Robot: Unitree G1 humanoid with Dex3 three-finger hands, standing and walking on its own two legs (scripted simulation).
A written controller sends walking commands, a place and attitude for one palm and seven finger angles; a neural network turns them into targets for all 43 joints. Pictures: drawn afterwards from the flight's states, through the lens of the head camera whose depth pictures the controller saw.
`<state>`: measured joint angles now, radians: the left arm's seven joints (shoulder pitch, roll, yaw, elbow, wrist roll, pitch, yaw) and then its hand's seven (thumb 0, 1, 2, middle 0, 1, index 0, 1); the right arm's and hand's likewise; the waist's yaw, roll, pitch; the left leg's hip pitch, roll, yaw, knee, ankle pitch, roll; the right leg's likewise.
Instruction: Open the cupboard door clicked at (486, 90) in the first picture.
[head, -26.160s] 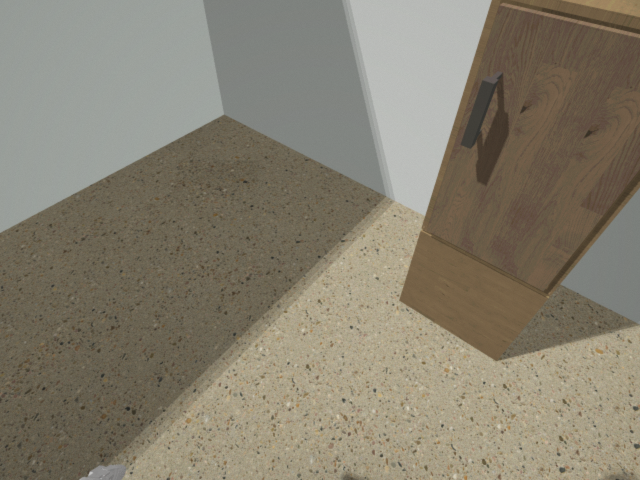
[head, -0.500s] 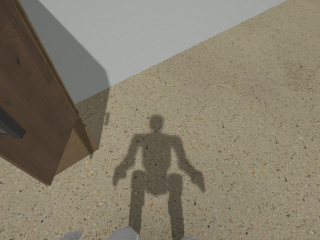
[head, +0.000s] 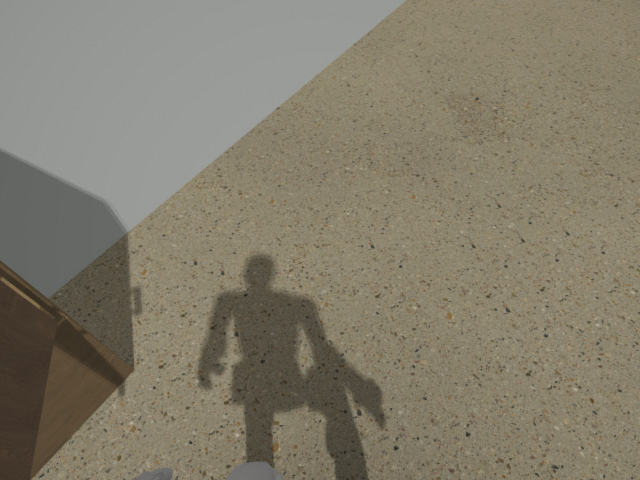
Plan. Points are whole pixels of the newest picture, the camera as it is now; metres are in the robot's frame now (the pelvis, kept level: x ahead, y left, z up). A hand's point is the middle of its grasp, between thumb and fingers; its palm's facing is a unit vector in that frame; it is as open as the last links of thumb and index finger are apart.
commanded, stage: walk to a spot facing it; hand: left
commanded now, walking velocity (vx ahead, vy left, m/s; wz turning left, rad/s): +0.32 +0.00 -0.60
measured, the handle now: out of the picture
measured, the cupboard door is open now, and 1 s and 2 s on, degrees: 48 48 48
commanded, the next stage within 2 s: turn to face it in 1.36 s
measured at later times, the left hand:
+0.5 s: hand (234, 353) +0.32 +0.17 -0.15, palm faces -0.29 -0.94 -0.19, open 7.4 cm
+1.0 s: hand (302, 277) +0.48 +0.07 -0.18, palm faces -0.37 -0.91 -0.18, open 7.2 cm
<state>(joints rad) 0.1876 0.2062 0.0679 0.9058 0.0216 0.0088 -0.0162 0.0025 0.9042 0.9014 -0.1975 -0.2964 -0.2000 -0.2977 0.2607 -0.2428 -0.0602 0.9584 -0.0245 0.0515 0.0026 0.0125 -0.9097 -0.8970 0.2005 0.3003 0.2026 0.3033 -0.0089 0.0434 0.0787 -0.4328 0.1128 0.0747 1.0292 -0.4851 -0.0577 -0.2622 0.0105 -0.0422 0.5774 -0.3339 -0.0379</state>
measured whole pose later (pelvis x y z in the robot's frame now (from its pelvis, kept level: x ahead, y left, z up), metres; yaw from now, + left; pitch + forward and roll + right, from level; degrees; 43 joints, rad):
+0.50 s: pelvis +0.17 +0.00 +0.01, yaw -18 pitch +2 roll +0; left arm 0.17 0.23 0.09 0.94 0.03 0.01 -0.06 0.01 0.91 0.90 -0.19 -0.30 -0.19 -0.30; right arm 0.32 -0.17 -0.03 0.96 -0.04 -0.07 -0.01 0.01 -0.91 -0.90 0.20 0.30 0.20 0.30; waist 0.00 -0.02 0.06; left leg -0.16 0.10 0.20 0.41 -0.26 -0.03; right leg -0.56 -0.07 -0.07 0.92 -0.26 0.00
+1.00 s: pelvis +0.40 -0.10 +0.00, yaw -26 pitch +0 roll -2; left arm 0.31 0.20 0.07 1.06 0.02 -0.04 -0.01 -0.01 0.93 0.90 -0.20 -0.30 -0.20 -0.30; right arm 0.20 -0.18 -0.05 0.97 -0.03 -0.06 0.03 0.01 -0.91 -0.90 0.20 0.30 0.20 0.30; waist 0.00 0.00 0.04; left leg -0.41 0.09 0.11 0.54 -0.17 -0.01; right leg -0.08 0.03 -0.05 0.49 -0.40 -0.02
